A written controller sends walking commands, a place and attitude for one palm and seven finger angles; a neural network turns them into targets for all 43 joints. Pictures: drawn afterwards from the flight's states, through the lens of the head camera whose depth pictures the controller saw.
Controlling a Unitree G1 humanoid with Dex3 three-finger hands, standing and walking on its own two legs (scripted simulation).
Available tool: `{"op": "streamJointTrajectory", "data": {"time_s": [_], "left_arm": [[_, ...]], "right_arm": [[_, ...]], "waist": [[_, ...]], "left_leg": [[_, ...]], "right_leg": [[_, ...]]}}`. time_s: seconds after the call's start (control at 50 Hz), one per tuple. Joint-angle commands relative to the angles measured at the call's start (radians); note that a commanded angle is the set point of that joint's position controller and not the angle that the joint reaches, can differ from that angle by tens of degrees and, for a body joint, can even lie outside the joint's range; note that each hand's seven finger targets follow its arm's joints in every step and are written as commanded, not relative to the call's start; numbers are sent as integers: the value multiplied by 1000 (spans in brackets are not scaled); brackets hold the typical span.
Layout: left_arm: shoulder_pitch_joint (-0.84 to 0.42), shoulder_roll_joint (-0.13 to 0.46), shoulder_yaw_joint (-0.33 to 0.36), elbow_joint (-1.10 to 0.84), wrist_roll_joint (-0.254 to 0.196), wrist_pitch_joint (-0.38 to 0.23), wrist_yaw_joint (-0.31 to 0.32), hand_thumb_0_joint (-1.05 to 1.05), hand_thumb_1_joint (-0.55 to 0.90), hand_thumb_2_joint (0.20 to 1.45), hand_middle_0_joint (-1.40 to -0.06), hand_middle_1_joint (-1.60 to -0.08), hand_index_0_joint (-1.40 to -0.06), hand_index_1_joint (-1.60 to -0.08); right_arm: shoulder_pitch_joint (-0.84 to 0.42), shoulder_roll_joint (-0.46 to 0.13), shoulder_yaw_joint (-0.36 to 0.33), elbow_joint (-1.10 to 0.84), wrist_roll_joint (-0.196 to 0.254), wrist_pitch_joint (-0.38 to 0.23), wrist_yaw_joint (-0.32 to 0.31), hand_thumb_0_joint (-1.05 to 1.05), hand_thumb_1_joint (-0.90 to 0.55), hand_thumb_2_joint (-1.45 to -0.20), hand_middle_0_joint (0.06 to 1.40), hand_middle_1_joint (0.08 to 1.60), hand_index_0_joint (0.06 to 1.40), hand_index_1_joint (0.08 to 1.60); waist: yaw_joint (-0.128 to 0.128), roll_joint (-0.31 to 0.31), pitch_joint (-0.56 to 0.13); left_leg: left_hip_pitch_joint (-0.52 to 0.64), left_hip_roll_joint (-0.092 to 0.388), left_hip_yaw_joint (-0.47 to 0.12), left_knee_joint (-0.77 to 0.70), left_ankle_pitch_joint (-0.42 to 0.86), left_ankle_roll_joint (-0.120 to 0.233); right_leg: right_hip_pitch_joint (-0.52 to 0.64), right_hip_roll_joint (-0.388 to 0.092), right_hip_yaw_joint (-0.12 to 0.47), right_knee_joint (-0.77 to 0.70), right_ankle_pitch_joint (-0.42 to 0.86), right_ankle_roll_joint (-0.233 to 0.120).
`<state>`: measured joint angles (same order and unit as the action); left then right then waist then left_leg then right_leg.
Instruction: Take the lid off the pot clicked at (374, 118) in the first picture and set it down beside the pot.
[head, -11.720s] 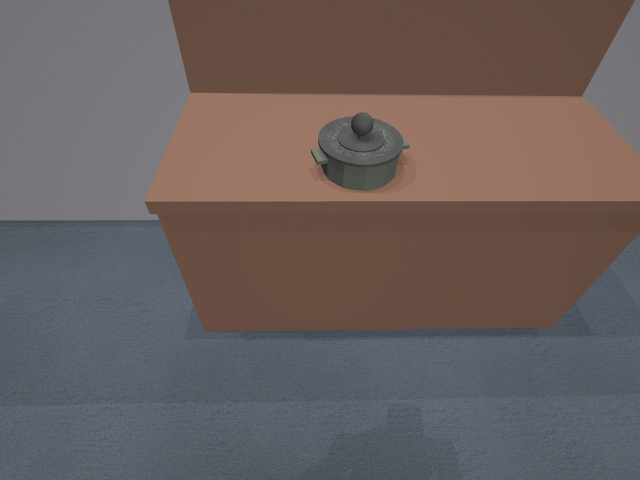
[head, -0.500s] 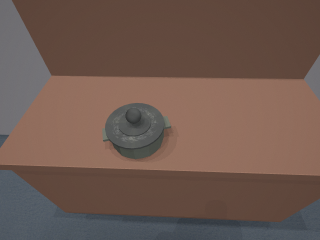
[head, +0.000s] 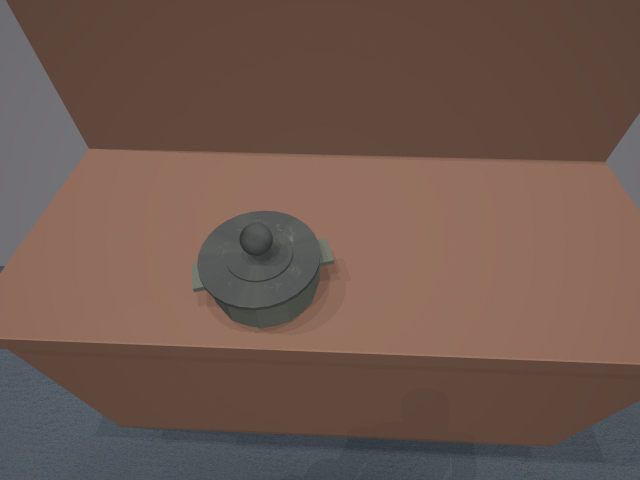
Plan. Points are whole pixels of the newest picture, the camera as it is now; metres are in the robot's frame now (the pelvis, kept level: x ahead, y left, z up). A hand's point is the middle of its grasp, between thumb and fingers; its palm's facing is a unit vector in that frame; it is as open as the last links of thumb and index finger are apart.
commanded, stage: look again from close up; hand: left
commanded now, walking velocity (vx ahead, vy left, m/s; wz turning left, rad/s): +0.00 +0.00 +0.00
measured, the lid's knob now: (256, 239) +0.46 +0.13 +0.01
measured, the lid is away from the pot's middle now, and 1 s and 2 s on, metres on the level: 0.00 0.00 0.00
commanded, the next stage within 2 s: lift the closed hand beside the body in 0.26 s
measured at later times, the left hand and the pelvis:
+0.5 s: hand out of the picture +0.11 +0.20 -0.11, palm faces +0.16 -0.94 -0.30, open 7.0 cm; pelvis +0.00 +0.01 +0.00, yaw +3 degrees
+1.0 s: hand out of the picture +0.10 +0.22 -0.08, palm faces +0.25 -0.92 -0.31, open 3.1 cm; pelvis -0.01 +0.00 -0.01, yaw +4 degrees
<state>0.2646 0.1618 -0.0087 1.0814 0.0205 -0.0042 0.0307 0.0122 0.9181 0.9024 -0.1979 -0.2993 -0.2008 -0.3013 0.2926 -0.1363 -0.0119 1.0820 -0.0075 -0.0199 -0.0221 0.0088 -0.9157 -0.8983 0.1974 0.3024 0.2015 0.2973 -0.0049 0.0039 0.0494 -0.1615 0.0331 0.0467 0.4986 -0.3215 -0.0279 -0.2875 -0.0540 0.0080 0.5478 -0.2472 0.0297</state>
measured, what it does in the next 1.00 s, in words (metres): stands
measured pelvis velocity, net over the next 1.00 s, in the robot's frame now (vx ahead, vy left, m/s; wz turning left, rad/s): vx -0.01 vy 0.00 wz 0.08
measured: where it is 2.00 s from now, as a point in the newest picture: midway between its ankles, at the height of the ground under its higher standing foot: outside the picture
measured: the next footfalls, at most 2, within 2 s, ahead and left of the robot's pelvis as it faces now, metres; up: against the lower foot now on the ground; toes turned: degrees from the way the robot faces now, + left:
none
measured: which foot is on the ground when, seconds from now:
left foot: down 0.00-1.00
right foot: down 0.00-1.00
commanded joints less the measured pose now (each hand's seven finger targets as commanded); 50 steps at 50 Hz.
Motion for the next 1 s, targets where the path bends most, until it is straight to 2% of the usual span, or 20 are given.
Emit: {"op": "streamJointTrajectory", "data": {"time_s": [0.0,0.32,0.34,0.36,0.38,0.4,0.44,0.46,0.48,0.5,0.56,0.58,0.64,0.68,0.72,0.78,0.82,0.84,0.92,0.98], "left_arm": [[61,110,23,-27,-5,-13,6,0,900,900,-200,-300,-200,-300],[64,110,21,-22,-6,-16,7,0,900,900,-200,-300,-200,-300],[138,148,34,24,-5,-27,43,0,900,900,-200,-300,-200,-300],[-570,515,245,-1201,-125,-189,92,0,900,900,-244,-348,-244,-348],[-85,233,36,-1039,-62,-99,132,0,900,900,-288,-396,-288,-396],[117,46,-52,-886,-66,19,134,0,900,900,-332,-444,-332,-444],[121,53,-16,-705,-1,58,124,0,900,900,-420,-540,-420,-540],[238,10,-6,-521,13,64,116,0,900,900,-464,-588,-464,-588],[284,15,0,-506,15,51,100,0,900,900,-508,-636,-508,-636],[302,44,23,-625,11,28,85,0,900,900,-552,-684,-552,-684],[292,163,94,-1000,-4,-24,74,0,900,900,-684,-828,-684,-828],[276,162,98,-1030,-4,-28,71,0,900,900,-728,-876,-728,-876],[266,121,84,-974,-4,-32,60,0,900,900,-860,-1020,-860,-1020],[193,133,81,-1050,-7,-46,57,0,900,900,-948,-1116,-948,-1116],[195,152,94,-1144,-12,-52,59,0,900,900,-1036,-1212,-1036,-1212],[154,148,88,-1137,-11,-31,68,0,900,900,-1168,-1356,-1168,-1356],[187,151,101,-1094,-12,-19,69,0,900,900,-1256,-1452,-1256,-1452],[179,163,110,-1116,-10,-18,70,0,900,900,-1300,-1500,-1300,-1500],[237,187,145,-1169,-12,-6,75,0,900,900,-1300,-1500,-1300,-1500],[279,170,146,-1118,-8,5,72,0,900,900,-1300,-1500,-1300,-1500]], "right_arm": [[89,-80,-7,-15,-2,-8,-4,0,-900,-900,200,300,200,300],[89,-80,-5,9,1,-11,-4,0,-900,-900,200,300,200,300],[-28,-146,-20,-61,6,-12,0,0,-900,-900,200,300,200,300],[-100,-307,-29,-326,16,-155,-16,0,-900,-900,200,300,200,300],[-146,-185,0,-335,59,-243,-56,0,-900,-900,200,300,200,300],[-167,-187,4,-310,74,-271,-55,0,-900,-900,200,300,200,300],[-157,-218,-17,-312,31,-290,-32,0,-900,-900,200,300,200,300],[-169,-216,-35,-318,26,-269,-17,0,-900,-900,200,300,200,300],[-162,-223,-48,-341,25,-251,1,0,-900,-900,200,300,200,300],[-189,-220,-56,-388,25,-245,8,0,-900,-900,200,300,200,300],[-230,-208,-37,-522,34,-259,1,0,-900,-900,200,300,200,300],[-227,-207,-35,-551,33,-253,-6,0,-900,-900,200,300,200,300],[-208,-204,-38,-595,38,-221,-21,0,-900,-900,200,300,200,300],[-205,-206,-34,-632,40,-207,-31,0,-900,-900,200,300,200,300],[-186,-197,-30,-657,34,-210,-44,0,-900,-900,200,300,200,300],[-179,-195,-17,-662,27,-200,-59,0,-900,-900,200,300,200,300],[-178,-197,-17,-659,25,-192,-65,0,-900,-900,200,300,200,300],[-179,-198,-17,-660,24,-194,-67,0,-900,-900,200,300,200,300],[-175,-187,-12,-669,19,-213,-77,0,-900,-900,200,300,200,300],[-188,-187,-12,-663,21,-210,-74,0,-900,-900,200,300,200,300]], "waist": [[2,-19,11],[5,-12,-2],[40,-33,-39],[26,214,-405],[76,259,-415],[45,166,-283],[16,-43,-47],[16,-171,61],[23,-236,77],[36,-232,58],[56,4,-94],[49,35,-85],[20,-40,-5],[8,-5,-33],[22,87,-129],[4,59,-120],[10,-3,-105],[13,27,-127],[38,85,-145],[31,7,-87]], "left_leg": [[-44,53,-41,-98,167,38],[-31,59,-44,-107,201,38],[-92,75,-15,80,208,7],[70,-27,-80,-62,318,14],[75,-15,-38,-66,375,-6],[42,-22,-47,-90,389,-2],[-90,-14,-66,-86,284,19],[-177,-6,-77,-84,204,23],[-211,-11,-72,-67,132,25],[-232,-11,-68,-64,85,27],[-191,-27,-48,-59,45,23],[-201,-35,-38,-52,36,24],[-254,-37,-27,-10,4,26],[-238,-44,-20,12,-23,30],[-190,-47,-17,19,17,30],[-196,-51,-24,42,48,32],[-214,-51,-28,52,60,36],[-203,-52,-27,57,77,36],[-190,-49,-34,56,127,33],[-232,-46,-38,60,118,33]], "right_leg": [[25,-64,55,-111,135,-64],[61,-67,39,-121,179,-60],[125,-110,74,-86,521,-48],[251,-59,32,-39,494,-67],[254,-39,1,-20,360,-100],[216,-11,-56,-59,282,-80],[79,13,-109,-81,156,-44],[21,20,-125,-90,85,-41],[-21,17,-125,-85,27,-35],[-10,12,-115,-82,-17,-33],[74,2,-92,-52,-37,-44],[60,5,-86,-51,-42,-46],[-25,12,-87,-36,-60,-45],[-43,11,-75,-44,-82,-44],[-3,9,-72,-17,-38,-50],[-16,12,-75,-6,9,-46],[-18,13,-84,5,23,-44],[-12,11,-82,13,40,-45],[17,7,-89,28,72,-50],[-2,10,-101,30,71,-44]]}}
